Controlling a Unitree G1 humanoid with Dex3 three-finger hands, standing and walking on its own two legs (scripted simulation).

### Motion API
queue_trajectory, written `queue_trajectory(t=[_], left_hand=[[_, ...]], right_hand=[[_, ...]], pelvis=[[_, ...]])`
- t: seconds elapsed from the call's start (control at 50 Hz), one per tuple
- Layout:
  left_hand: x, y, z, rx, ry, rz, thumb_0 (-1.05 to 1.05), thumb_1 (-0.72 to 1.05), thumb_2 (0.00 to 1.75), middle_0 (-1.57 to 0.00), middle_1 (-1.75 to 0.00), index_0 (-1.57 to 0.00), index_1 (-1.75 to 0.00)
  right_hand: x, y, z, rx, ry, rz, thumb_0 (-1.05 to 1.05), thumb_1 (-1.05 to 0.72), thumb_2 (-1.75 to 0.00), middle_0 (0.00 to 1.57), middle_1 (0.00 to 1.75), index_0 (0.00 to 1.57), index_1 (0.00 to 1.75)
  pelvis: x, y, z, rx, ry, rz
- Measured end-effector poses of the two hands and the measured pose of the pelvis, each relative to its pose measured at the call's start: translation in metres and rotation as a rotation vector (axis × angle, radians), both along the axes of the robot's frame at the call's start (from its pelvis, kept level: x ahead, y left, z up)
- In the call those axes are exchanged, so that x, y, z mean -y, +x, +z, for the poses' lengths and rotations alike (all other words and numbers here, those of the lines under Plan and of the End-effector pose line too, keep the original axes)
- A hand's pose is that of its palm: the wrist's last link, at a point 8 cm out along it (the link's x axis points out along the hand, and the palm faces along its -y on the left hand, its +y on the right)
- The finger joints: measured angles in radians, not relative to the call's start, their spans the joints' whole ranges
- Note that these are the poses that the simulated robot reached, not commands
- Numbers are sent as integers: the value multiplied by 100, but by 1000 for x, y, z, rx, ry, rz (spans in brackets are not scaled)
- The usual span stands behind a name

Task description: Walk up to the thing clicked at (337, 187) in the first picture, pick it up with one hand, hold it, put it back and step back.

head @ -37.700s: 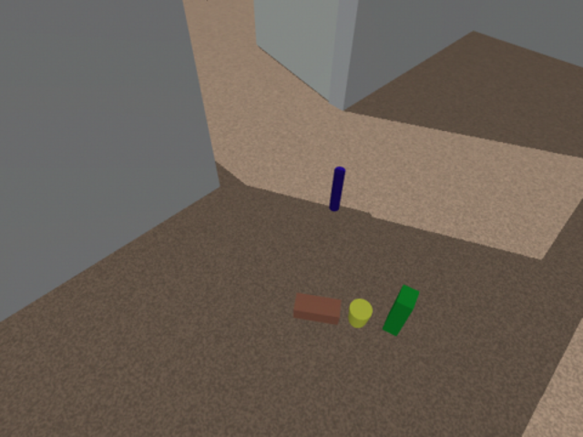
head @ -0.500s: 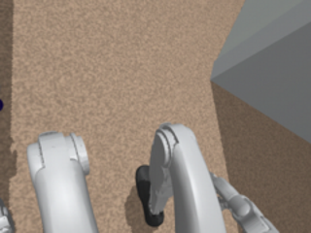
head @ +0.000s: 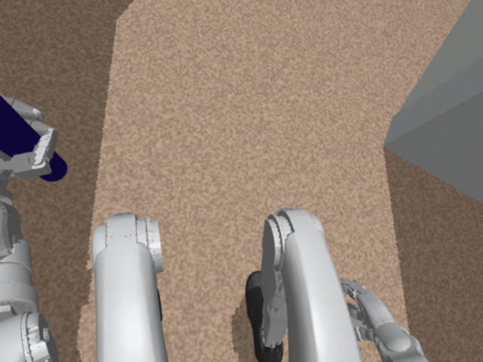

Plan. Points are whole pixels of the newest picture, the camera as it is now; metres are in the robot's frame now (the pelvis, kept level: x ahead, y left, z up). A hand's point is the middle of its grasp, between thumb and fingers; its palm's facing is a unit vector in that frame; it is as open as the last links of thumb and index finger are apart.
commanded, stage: settle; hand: left
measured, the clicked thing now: (23, 144) +0.41 +0.32 -0.05
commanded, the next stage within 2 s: lift in 0.88 s
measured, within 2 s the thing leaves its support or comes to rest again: neither
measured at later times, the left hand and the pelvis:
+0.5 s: hand (25, 123) +0.42 +0.29 +0.01, palm faces +0.26 -0.96 -0.02, open 6.0 cm; pelvis +0.00 +0.00 +0.03, yaw +2 degrees
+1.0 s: hand (23, 113) +0.42 +0.29 +0.03, palm faces +0.26 -0.96 -0.03, open 6.0 cm; pelvis +0.00 +0.00 +0.05, yaw +3 degrees
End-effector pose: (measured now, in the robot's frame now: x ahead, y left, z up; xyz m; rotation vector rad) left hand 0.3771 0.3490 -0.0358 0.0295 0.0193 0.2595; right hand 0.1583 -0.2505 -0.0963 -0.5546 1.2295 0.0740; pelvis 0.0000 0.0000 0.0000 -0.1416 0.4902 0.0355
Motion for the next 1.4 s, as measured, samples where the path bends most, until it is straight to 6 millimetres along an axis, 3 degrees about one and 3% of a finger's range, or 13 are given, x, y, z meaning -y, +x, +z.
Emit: queue_trajectory(t=[0.48, 1.14, 1.4], left_hand=[[11, 6, 43, -15, -13, 9, 2, 7, 113, -95, -109, -98, -111], [20, 11, 74, -17, -9, 4, 2, 7, 113, -95, -110, -98, -111], [22, 1, 118, -7, -11, -11, 2, 7, 113, -95, -110, -98, -111]], right_hand=[[11, -4, 21, 21, 11, -71, 0, -88, -90, 21, 29, 20, 30], [8, -11, 38, 28, 40, -95, 0, -89, -89, 21, 29, 20, 30], [1, 1, 66, 75, 65, -123, 0, -90, -89, 21, 29, 20, 30]], pelvis=[[5, 2, 31, -48, 34, 14], [6, 1, 55, -67, 54, 33], [5, 5, 85, -77, 55, 39]])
